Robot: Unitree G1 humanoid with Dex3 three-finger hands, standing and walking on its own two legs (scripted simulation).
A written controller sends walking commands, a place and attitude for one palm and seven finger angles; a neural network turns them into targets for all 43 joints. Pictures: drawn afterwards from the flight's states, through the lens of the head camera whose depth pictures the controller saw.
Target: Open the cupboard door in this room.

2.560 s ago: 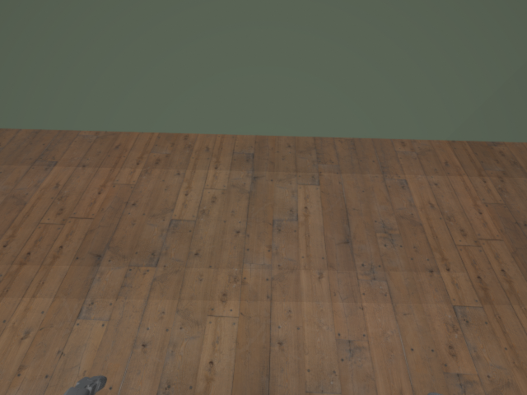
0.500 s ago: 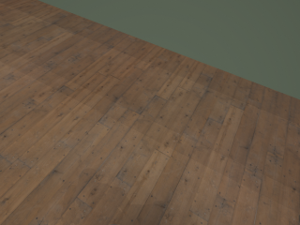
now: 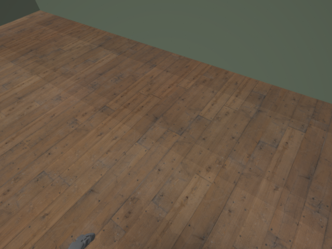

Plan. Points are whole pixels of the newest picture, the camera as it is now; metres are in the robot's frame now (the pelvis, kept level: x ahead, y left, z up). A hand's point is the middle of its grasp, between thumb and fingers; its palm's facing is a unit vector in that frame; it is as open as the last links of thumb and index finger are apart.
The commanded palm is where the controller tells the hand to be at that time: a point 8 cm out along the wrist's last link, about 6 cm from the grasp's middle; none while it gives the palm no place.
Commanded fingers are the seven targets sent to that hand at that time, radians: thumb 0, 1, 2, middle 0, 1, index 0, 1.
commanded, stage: turn or walk to find it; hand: left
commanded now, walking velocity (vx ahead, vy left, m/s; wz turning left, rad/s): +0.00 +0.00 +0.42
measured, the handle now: out of the picture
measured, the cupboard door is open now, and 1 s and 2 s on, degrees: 0 0 0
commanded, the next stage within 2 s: none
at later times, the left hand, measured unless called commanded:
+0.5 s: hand out of the picture -0.07 +0.24 -0.19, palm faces +0.28 -0.93 -0.21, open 7.4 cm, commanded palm none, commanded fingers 0.00 0.90 0.90 -0.20 -0.30 -0.20 -0.30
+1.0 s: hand out of the picture -0.01 +0.25 -0.14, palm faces +0.39 -0.89 -0.25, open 7.4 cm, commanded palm none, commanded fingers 0.00 0.90 0.90 -0.20 -0.30 -0.20 -0.30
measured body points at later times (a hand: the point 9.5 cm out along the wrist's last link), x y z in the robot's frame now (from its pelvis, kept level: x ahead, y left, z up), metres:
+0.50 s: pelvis -0.03 +0.04 +0.00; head -0.01 +0.09 +0.44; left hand -0.08 +0.29 -0.17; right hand +0.12 -0.18 -0.13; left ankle -0.06 +0.13 -0.73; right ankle -0.02 -0.10 -0.70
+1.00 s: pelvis -0.05 +0.02 +0.01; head -0.02 +0.02 +0.46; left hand -0.03 +0.30 -0.12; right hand +0.06 -0.20 -0.15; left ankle -0.06 +0.13 -0.73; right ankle -0.01 -0.09 -0.72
